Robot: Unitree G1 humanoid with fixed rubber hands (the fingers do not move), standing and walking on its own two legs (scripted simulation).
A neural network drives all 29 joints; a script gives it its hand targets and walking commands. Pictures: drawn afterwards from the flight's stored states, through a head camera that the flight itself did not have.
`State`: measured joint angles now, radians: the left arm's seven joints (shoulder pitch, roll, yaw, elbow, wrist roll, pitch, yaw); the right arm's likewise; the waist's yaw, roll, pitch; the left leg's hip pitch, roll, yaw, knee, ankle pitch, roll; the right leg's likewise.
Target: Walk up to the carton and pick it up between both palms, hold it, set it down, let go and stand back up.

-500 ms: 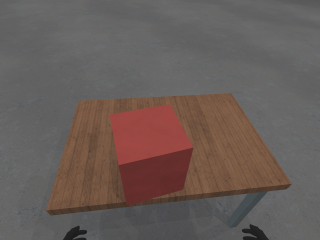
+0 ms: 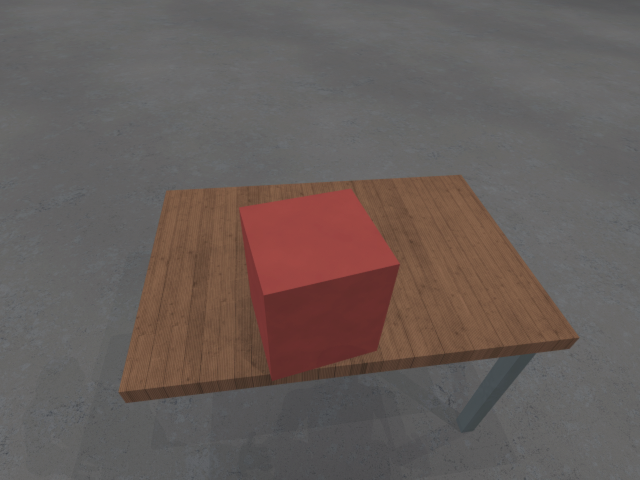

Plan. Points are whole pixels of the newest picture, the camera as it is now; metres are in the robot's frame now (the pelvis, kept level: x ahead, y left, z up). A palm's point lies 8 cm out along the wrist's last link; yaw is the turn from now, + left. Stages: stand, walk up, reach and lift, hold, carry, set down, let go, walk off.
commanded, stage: stand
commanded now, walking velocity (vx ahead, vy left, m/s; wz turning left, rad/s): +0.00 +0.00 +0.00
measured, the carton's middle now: (312, 283) +0.49 +0.01 -0.07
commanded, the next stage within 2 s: none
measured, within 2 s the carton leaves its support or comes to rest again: neither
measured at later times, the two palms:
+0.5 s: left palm out of the picture -0.02 +0.25 -0.13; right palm out of the picture +0.01 -0.27 -0.12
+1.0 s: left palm out of the picture +0.05 +0.24 -0.13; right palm out of the picture +0.02 -0.27 -0.12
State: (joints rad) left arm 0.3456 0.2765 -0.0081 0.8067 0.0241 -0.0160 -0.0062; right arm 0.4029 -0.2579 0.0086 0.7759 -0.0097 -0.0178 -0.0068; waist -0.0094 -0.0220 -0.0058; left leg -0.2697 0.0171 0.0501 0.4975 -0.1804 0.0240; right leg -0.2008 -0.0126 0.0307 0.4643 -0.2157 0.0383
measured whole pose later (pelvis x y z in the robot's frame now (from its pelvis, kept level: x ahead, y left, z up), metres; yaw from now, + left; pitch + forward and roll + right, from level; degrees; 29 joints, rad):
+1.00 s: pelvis +0.02 -0.02 +0.00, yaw +1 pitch +0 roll +0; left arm 0.36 0.25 0.00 0.84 0.01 0.00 0.02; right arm 0.43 -0.23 0.00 0.84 -0.01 0.00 -0.02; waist -0.02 -0.02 0.01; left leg -0.29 0.00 0.00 0.51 -0.21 0.00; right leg -0.23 0.01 0.06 0.51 -0.27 0.02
